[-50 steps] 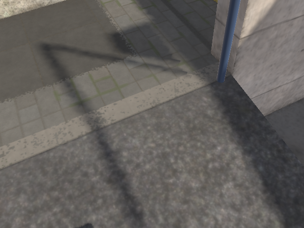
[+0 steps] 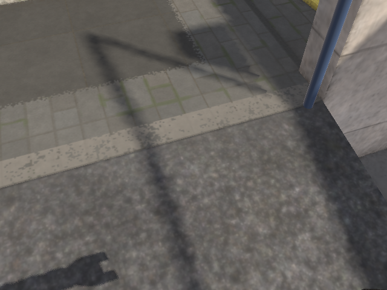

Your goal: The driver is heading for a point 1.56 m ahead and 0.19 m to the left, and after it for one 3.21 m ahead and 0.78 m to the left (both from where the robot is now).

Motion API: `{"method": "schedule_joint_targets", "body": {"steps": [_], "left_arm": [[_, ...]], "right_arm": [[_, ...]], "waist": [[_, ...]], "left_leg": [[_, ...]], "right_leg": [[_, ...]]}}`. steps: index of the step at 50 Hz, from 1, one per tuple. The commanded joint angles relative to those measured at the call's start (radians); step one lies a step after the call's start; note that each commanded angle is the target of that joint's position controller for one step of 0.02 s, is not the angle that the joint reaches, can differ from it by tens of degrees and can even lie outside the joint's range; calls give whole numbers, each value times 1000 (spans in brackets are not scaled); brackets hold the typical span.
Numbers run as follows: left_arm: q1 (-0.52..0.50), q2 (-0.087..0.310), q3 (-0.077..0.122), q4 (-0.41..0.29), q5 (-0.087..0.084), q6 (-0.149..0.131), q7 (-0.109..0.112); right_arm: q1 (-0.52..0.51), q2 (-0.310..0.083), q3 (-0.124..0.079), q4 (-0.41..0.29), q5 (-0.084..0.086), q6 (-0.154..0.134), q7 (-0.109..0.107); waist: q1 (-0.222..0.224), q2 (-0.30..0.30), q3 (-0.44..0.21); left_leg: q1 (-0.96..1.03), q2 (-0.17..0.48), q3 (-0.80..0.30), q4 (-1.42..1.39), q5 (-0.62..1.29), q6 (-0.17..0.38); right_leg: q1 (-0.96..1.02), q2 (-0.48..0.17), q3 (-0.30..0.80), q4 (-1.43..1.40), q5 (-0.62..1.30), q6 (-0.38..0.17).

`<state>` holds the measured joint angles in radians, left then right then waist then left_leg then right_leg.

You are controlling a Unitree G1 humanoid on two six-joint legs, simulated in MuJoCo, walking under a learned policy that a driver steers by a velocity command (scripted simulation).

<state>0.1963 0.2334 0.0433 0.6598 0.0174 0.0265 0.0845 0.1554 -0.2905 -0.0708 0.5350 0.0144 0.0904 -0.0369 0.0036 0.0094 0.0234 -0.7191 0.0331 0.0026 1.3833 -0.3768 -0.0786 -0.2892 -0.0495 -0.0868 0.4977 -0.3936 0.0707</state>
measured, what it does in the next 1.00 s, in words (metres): walks ahead: left foot, then right foot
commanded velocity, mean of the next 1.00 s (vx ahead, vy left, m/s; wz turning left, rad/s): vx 0.28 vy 0.00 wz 0.20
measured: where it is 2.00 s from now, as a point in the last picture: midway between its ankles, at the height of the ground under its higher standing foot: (229, 160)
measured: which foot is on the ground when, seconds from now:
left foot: up 0.00-0.10, down 0.12-0.62, up 0.64-0.98, down 1.00-1.00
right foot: down 0.00-0.14, up 0.16-0.56, down 0.58-1.00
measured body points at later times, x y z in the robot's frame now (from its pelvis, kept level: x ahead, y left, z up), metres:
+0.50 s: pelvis +0.00 +0.05 +0.01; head +0.02 +0.08 +0.46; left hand +0.07 +0.36 -0.08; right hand +0.28 -0.12 -0.05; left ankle +0.00 +0.14 -0.72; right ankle +0.10 -0.07 -0.67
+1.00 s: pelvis +0.14 +0.11 +0.01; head +0.17 +0.10 +0.46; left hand +0.06 +0.38 -0.10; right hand +0.42 -0.06 -0.05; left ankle +0.16 +0.24 -0.70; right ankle +0.05 -0.05 -0.72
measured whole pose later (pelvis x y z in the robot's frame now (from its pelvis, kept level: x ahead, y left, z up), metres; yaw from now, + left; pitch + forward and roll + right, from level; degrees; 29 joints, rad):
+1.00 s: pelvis +0.14 +0.11 +0.01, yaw +9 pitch +5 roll +3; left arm 0.49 0.26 0.09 0.79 0.02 -0.03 -0.01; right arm 0.04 -0.24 -0.01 0.52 -0.01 -0.02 0.00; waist 0.09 -0.02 -0.03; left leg -0.49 -0.03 0.01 0.68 -0.45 -0.01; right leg -0.11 0.04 0.33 0.45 -0.54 -0.07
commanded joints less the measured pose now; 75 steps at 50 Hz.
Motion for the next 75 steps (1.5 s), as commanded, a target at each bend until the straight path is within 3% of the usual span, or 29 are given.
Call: {"method": "schedule_joint_targets", "body": {"steps": [1, 6, 8, 9, 10, 12, 20, 26, 29, 32, 33, 35, 37, 38, 45, 48, 50, 51, 52, 54, 58, 66, 68, 70, 71, 72, 73, 74, 75], "left_arm": [[-49, 196, 54, -71, -5, -10, 8], [-11, 179, 68, -25, -26, -2, -32], [-63, 31, 19, -112, 52, 5, -46], [-165, 90, 34, -139, 23, -14, -43], [-229, 131, 43, -154, -15, -29, -37], [-204, 132, 47, -126, -8, -28, -17], [-162, 61, 23, -109, -9, -24, -37], [-127, 62, 8, -78, -21, -30, -54], [-9, 73, 15, -31, -45, -44, -73], [323, 118, 23, 60, -43, -78, -88], [259, 241, 48, 30, -21, -95, -105], [184, 174, 32, 12, -11, -118, -96], [184, 130, 17, -5, -23, -108, -88], [146, 194, 52, 23, 14, -90, -93], [277, 161, 68, 55, 13, -60, -82], [136, 205, 81, 24, -4, -63, -94], [30, 161, 70, -8, -9, -101, -101], [6, 8, 27, -110, -53, -113, -93], [3, 33, 17, -91, -41, -89, -89], [-85, 88, 32, -103, 19, -51, -113], [-136, 75, 24, -112, 17, -17, -174], [-395, 63, -34, -225, 19, -2, -184], [-333, 65, -35, -212, 3, -4, -186], [61, 169, 19, -128, -21, -2, -156], [257, 218, 52, -69, -9, -13, -143], [146, 242, 66, -41, -18, -18, -131], [141, 347, 87, -73, 11, -17, -125], [181, 306, 88, -67, 11, -26, -115], [174, 287, 79, -28, 26, -40, -100]], "right_arm": [[-100, 12, 24, -127, -5, -20, 27], [110, -85, -31, -34, 9, -14, 33], [244, -277, -81, -46, 29, -20, 7], [190, -282, -81, -97, -20, -48, 22], [145, -269, -77, -100, -40, -70, 23], [29, -174, -44, -101, -5, -72, 2], [15, -134, -25, -106, 0, -45, -36], [31, -58, 20, -73, -36, -43, 0], [103, -97, 12, -18, -32, -64, 20], [-53, 32, 45, -60, -27, -109, 21], [-70, -6, 30, -120, 42, -138, 25], [-181, -67, 16, -121, 46, -184, 20], [-148, -12, 25, -102, -20, -203, 30], [-129, -44, 23, -78, -118, -152, 64], [-272, 19, 50, -116, -38, -107, 71], [-93, -19, 26, -79, -11, -107, 39], [350, -165, -40, 28, -30, -132, -12], [402, -297, -58, 24, -65, -134, -15], [231, -228, -43, 1, -79, -132, -11], [134, -116, -11, 9, -72, -138, -5], [230, -10, 19, 125, -69, -181, 14], [272, -45, 25, 248, -78, -208, 14], [333, -167, 0, 267, -66, -203, 8], [245, -288, -36, 223, -67, -168, 16], [211, -282, -34, 201, -47, -162, 27], [270, -103, 1, 210, -64, -162, 43], [228, -49, 21, 72, -21, -184, 47], [100, -95, 13, 44, -36, -201, 41], [112, -70, 21, 44, -8, -202, 37]], "waist": [[16, -141, -129], [-31, -93, -144], [-34, 399, -159], [-115, 292, -285], [-108, 184, -205], [-31, 80, -75], [4, 92, -146], [-52, 170, -166], [-31, 173, -84], [87, -103, -11], [38, -298, 137], [41, -142, 207], [19, -94, 100], [13, -75, 51], [93, -186, 7], [-40, -209, -42], [-284, 30, -247], [-255, 443, -352], [-165, 265, -200], [-98, 57, -24], [-53, 98, 57], [-11, -3, 151], [21, 73, 34], [221, 181, -192], [301, 156, -279], [161, -17, -214], [112, -220, -397], [147, 6, -368], [95, 28, -252]], "left_leg": [[56, 66, 17, -289, -56, 9], [461, -50, 153, -753, 10, 91], [831, 220, -467, -860, 436, 338], [779, 342, -724, -1046, 337, 477], [697, 322, -733, -1102, 95, 457], [538, 228, -557, -1057, 65, 342], [478, 59, -447, -980, 201, 283], [465, 116, -409, -929, 231, 297], [286, 79, -377, -997, -478, 264], [-23, -100, -23, -274, -333, 102], [-297, -109, -42, -165, -305, 91], [-333, -17, -126, -6, -38, 92], [-242, -7, -100, -33, 69, 76], [-134, -5, -29, -94, 98, 67], [11, -65, 38, -501, -83, 12], [492, -128, 66, -729, -137, 48], [1143, 49, -108, -839, -200, 84], [1225, 378, -705, -1106, -714, 134], [999, 427, -890, -1206, -768, 183], [780, 379, -618, -1184, -546, 228], [711, 234, -173, -1212, -110, 165], [640, 150, 299, -1298, 575, 118], [666, 200, 304, -1148, 1366, 135], [732, 274, 252, -684, 1701, 170], [530, 265, 220, -353, 1469, 175], [225, 117, 184, 4, 144, 161], [-59, -13, 50, 345, -46, 132], [-85, 27, -88, 382, 92, 147], [-149, 26, -65, 403, 105, 138]], "right_leg": [[139, -244, 96, -123, 356, -222], [24, -230, -25, 48, 147, -134], [-579, -10, -54, 660, -377, 45], [-625, 38, 146, 816, -351, 56], [-623, 31, 194, 848, -258, 33], [-567, -6, 215, 790, -75, 28], [-380, 113, 197, 534, 103, 39], [-119, 29, 109, 308, -32, 5], [104, 107, -13, 170, -43, -72], [272, -168, 508, -133, -447, -238], [223, -312, 1066, -441, -806, -407], [150, -302, 977, -405, -586, -371], [154, -171, 749, -345, -344, -329], [86, -77, 585, -339, -259, -298], [151, -38, 580, -319, -123, -324], [-42, -53, 601, -265, 36, -286], [-359, 96, 387, 301, 219, -214], [-596, 199, 277, 621, -284, -171], [-655, 108, 259, 791, -144, -173], [-653, 13, 150, 855, 0, -161], [-664, -21, 159, 933, 95, -141], [-529, 26, -94, 653, 121, -193], [-231, 129, -203, 536, 61, -232], [71, 198, -146, 494, -105, -281], [396, 206, -8, 297, -72, -316], [529, 30, 272, 196, -83, -312], [709, -217, 870, -57, -71, -418], [634, -186, 857, -111, 7, -366], [525, -231, 797, -171, -33, -371]]}}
